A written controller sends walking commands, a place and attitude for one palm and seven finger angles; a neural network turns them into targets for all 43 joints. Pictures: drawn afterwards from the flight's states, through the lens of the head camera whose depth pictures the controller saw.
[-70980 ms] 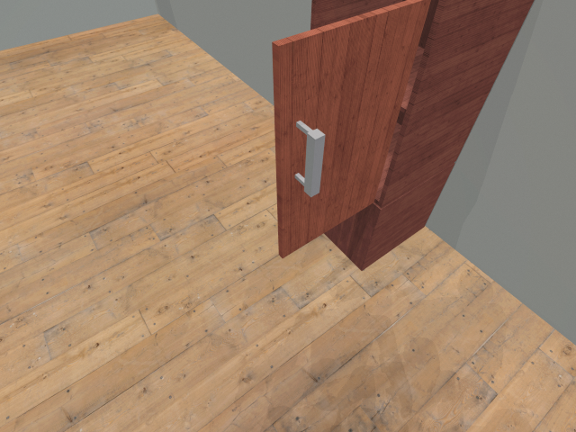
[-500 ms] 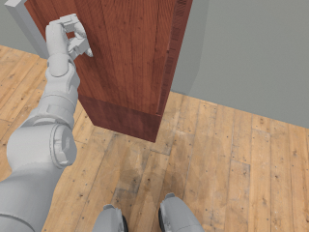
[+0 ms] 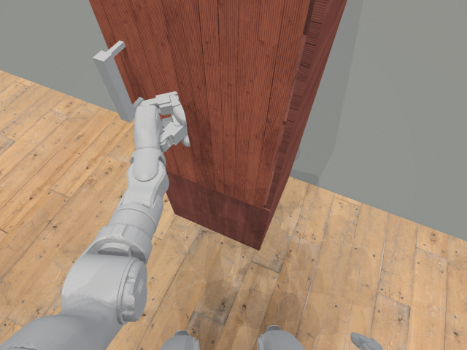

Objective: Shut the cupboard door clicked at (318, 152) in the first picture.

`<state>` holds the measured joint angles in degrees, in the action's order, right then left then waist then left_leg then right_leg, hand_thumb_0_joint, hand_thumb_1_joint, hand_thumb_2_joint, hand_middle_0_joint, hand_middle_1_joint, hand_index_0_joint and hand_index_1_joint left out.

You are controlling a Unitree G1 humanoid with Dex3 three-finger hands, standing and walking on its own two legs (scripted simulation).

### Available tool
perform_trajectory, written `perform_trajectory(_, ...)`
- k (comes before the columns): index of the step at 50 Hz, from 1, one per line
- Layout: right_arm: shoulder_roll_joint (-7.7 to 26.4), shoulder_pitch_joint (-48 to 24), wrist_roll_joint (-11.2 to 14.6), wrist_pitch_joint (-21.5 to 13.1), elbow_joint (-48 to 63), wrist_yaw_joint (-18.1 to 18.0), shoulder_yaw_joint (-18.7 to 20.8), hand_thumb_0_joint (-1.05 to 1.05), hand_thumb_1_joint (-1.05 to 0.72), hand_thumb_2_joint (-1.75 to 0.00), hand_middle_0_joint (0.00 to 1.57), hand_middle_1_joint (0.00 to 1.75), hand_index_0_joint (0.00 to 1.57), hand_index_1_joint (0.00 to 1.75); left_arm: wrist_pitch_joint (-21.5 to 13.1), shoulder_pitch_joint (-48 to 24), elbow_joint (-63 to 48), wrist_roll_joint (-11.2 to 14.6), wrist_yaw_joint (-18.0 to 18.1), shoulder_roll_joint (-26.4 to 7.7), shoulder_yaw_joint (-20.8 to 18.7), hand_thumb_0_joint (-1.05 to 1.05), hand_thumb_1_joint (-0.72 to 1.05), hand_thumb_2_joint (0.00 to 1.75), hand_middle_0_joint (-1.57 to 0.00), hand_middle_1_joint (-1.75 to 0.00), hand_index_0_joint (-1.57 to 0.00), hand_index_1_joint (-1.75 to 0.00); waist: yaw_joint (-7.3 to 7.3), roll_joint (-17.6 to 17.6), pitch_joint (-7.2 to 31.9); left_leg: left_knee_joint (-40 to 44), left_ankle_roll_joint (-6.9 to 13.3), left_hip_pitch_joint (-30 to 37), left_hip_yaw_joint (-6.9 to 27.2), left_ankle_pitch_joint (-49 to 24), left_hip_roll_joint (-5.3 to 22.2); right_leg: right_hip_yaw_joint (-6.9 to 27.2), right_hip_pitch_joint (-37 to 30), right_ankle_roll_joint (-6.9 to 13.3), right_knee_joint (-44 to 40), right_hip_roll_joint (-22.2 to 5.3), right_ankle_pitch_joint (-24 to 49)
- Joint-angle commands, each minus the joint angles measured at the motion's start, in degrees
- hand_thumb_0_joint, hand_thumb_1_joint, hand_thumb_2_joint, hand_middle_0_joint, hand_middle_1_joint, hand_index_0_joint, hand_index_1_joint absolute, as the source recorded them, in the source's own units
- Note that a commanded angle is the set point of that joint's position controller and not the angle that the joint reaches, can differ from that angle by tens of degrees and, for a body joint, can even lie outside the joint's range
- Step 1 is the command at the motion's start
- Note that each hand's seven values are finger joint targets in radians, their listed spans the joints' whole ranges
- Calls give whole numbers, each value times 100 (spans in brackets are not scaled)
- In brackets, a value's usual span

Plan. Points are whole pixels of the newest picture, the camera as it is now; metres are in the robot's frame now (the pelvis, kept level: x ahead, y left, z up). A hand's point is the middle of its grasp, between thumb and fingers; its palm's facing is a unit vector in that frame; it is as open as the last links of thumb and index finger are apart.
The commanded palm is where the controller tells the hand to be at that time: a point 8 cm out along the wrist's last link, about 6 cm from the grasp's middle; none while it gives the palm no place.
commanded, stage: draw the hand back to the body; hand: left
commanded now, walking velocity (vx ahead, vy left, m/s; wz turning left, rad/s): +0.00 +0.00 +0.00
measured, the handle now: (123, 83) +0.61 +0.19 +0.08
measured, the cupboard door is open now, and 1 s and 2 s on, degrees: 0 0 0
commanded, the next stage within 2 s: step back with the hand held close in 1.54 s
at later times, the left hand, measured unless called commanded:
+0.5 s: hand (115, 178) +0.34 +0.14 +0.14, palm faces +0.02 -1.00 -0.05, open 3.1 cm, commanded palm +0.30 +0.20 +0.15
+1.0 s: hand out of the picture +0.23 +0.26 +0.20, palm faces +0.36 -0.87 -0.33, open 4.8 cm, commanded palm +0.18 +0.30 +0.22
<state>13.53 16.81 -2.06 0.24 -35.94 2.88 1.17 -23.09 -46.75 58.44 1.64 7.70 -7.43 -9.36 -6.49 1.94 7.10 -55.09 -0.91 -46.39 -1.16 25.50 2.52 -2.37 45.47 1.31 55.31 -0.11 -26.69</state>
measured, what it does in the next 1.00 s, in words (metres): rises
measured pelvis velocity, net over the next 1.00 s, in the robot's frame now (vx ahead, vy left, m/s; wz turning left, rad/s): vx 0.01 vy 0.02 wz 0.01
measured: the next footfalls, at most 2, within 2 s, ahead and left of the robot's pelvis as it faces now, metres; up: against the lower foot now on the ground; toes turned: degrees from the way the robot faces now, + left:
none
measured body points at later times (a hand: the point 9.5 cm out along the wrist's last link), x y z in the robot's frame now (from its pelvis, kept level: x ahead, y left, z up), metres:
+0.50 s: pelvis -0.01 +0.00 +0.04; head +0.00 -0.02 +0.49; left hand +0.33 +0.20 +0.15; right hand +0.14 -0.25 -0.06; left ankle +0.01 +0.13 -0.68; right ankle +0.00 -0.10 -0.68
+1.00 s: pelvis +0.01 +0.02 +0.06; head -0.01 -0.01 +0.51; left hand +0.21 +0.30 +0.22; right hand +0.20 -0.19 -0.03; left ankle +0.01 +0.13 -0.68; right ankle +0.00 -0.10 -0.68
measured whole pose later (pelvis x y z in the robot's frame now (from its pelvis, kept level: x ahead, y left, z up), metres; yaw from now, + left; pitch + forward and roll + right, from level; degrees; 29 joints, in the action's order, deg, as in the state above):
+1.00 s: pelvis +0.01 +0.02 +0.06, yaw +0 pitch -4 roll +0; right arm 12.2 10.8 0.8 -1.9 -34.9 -4.6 -3.1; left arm -2.9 17.8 -14.0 4.0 5.4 -18.1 -12.2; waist 3.0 4.1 -0.3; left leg -24.2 0.6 -6.2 -2.1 13.8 0.2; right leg -2.0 5.0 -0.6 23.8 -1.4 -14.6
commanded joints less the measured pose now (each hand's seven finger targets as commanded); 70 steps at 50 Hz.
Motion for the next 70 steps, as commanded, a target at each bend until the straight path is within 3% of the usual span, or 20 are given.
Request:
perform_trajectory(1, 832, 888, 66, 13, 578, -120, 280, 0, -90, -90, 20, 30, 20, 30, -340, -1391, -1621, 144, -105, -1529, -769, 0, 90, 90, -130, -150, -130, -150, 276, -372, 2870, 542, 224, 1363, -127, -2292, -374, 271, -2199, -76, -734, 132, 3563)
perform_trajectory(4, 744, 693, 180, -6, 823, -146, 267, 0, -90, -90, 20, 30, 20, 30, -313, -775, -2646, 301, -389, -1417, -612, 0, 90, 90, -130, -150, -130, -150, 423, -343, 3058, 692, 244, 1577, -251, -2509, -374, 301, -2725, -98, -862, 128, 4121)
perform_trajectory(6, 734, 608, 246, -22, 916, -179, 262, 0, -90, -90, 20, 30, 20, 30, -248, -382, -3228, 390, -558, -1275, -380, 0, 90, 90, -130, -150, -130, -150, 399, -428, 2907, 835, 268, 1748, -261, -2566, -361, 280, -2928, -108, -977, 138, 4277)
perform_trajectory(9, 744, 439, 372, -59, 901, -244, 273, 0, -90, -90, 20, 30, 20, 30, 25, -17, -3769, 625, -814, -917, 36, 0, 90, 90, -130, -150, -130, -150, 232, -642, 2212, 1091, 293, 2032, -239, -2207, -307, 197, -2704, -173, -1365, 171, 3844)
perform_trajectory(12, 744, 192, 475, -147, 891, -358, 238, 0, -90, -90, 20, 30, 20, 30, 360, 390, -4088, 862, -1029, -699, 293, 0, 90, 90, -130, -150, -130, -150, 207, -513, 1601, 1337, 299, 2273, -201, -1826, -291, 145, -2485, -180, -1722, 159, 3103)
perform_trajectory(13, 769, 117, 490, -170, 847, -394, 213, 0, -90, -90, 20, 30, 20, 30, 482, 493, -4009, 910, -1068, -775, 265, 0, 90, 90, -130, -150, -130, -150, 215, -550, 1253, 1422, 298, 2219, -174, -1544, -298, 152, -2373, -180, -1870, 146, 2690)
perform_trajectory(18, 742, -326, 514, -292, 908, -512, 76, 0, -90, -90, 20, 30, 20, 30, 741, 889, -4415, 900, -1090, -1154, 49, 0, 90, 90, -130, -150, -130, -150, 419, -226, 770, 1757, 292, 2391, -94, -994, -331, 197, -2282, -122, -2186, 81, 1547)
perform_trajectory(21, 721, -573, 509, -385, 1069, -543, 45, 0, -90, -90, 20, 30, 20, 30, 704, 1426, -5133, 956, -1090, -1443, -224, 0, 90, 90, -122, -141, -122, -141, 661, -109, 1144, 1889, 284, 2677, -84, -1288, -322, 160, -2698, -76, -2112, 87, 1840)
perform_trajectory(23, 673, -768, 531, -455, 1143, -556, -6, 0, -90, -90, 20, 30, 20, 30, 747, 1639, -5380, 1036, -1149, -1444, -259, 0, 90, 90, -116, -135, -116, -135, 700, -162, 1078, 1986, 270, 2724, -97, -1254, -330, 156, -2816, -87, -2162, 73, 1832)
perform_trajectory(24, 535, -933, 536, -312, 1160, -666, 29, 0, -90, -90, 20, 30, 20, 30, 903, 1904, -5780, 474, -819, -1717, 103, 0, 90, 90, -113, -132, -113, -132, 648, -226, 967, 2259, 269, 2944, -137, -1276, -309, 396, -2966, -115, -2525, -66, 1717)
perform_trajectory(27, 556, -1064, 515, -220, 1231, -791, -13, 0, -90, -90, 20, 30, 20, 30, 1253, 2746, -6166, 414, -521, -1641, 4, 0, 90, 90, -105, -123, -105, -123, 657, -430, 539, 2503, 302, 3099, -110, -1327, -277, 288, -3118, -140, -2774, -57, 1672)
perform_trajectory(31, 548, -1220, 497, -200, 1209, -859, -70, 0, -90, -90, 20, 30, 20, 30, 1485, 3330, -6539, 314, -391, -1583, 32, 0, 90, 90, -94, -111, -94, -111, 671, -361, 101, 2878, 295, 3488, -79, -1363, -239, 171, -3223, -113, -3125, 14, 1612)
perform_trajectory(33, 516, -1273, 476, -212, 1208, -867, -135, 0, -90, -90, 20, 30, 20, 30, 1544, 3468, -6847, 267, -340, -1529, 89, 0, 90, 90, -89, -105, -89, -105, 666, -59, -9, 3048, 264, 3681, -49, -1369, -228, 125, -3313, -84, -3201, 9, 1572)
perform_trajectory(41, 529, -1387, 342, -458, 1120, -868, -174, 0, -90, -90, 20, 30, 20, 30, 1619, 4488, -8129, 194, -169, -1934, -432, 0, 90, 90, -67, -81, -67, -81, 808, 157, 67, 3415, 225, 4188, 32, -1980, -186, 14, -3818, -59, -3452, 65, 2093)
perform_trajectory(50, 462, -1415, 303, -533, 1040, -781, -142, 0, -90, -90, 20, 30, 20, 30, 1670, 6037, -8661, 235, -131, -2134, -1191, 0, 90, 90, -42, -54, -42, -54, 950, 2, -289, 3484, 166, 4045, 9, -2375, -170, -58, -4060, -78, -3484, 22, 2387)
perform_trajectory(58, 459, -1388, 300, -681, 1026, -770, -51, 0, -90, -90, 20, 30, 20, 30, 1589, 6978, -9391, 259, -63, -2530, -1939, 0, 90, 90, -20, -30, -20, -30, 1037, 273, -212, 3387, 177, 4064, -37, -2595, -158, -40, -4137, -92, -3464, -3, 2576)
perform_trajectory(61, 513, -1331, 293, -767, 905, -774, -37, 0, -90, -90, 20, 30, 20, 30, 1639, 6768, -9193, 201, -64, -2133, -1503, 0, 90, 90, -20, -30, -20, -30, 900, 225, -542, 3407, 185, 4070, -25, -2424, -144, -40, -3832, -113, -3585, 14, 2358)
perform_trajectory(64, 558, -1296, 289, -787, 878, -822, -19, 0, -90, -90, 20, 30, 20, 30, 1657, 6476, -8973, 178, -4, -2157, -1485, 0, 90, 90, -20, -30, -20, -30, 875, 61, -729, 3503, 205, 4000, 19, -1988, -162, -58, -3701, -123, -3602, -1, 1923)
perform_trajectory(66, 579, -1325, 282, -806, 856, -860, 3, 0, -90, -90, 20, 30, 20, 30, 1649, 6483, -8913, 177, 1, -2256, -1581, 0, 90, 90, -20, -30, -20, -30, 919, -109, -668, 3495, 244, 4043, 5, -1950, -179, -32, -3722, -124, -3674, 9, 1888)
perform_trajectory(70, 511, -1373, 266, -842, 901, -860, -20, 0, -90, -90, 20, 30, 20, 30, 1558, 6564, -9221, 169, 25, -2352, -1691, 0, 90, 90, -20, -30, -20, -30, 1014, 142, -238, 3460, 234, 4127, -11, -2181, -224, -26, -4034, -103, -3509, -31, 2139)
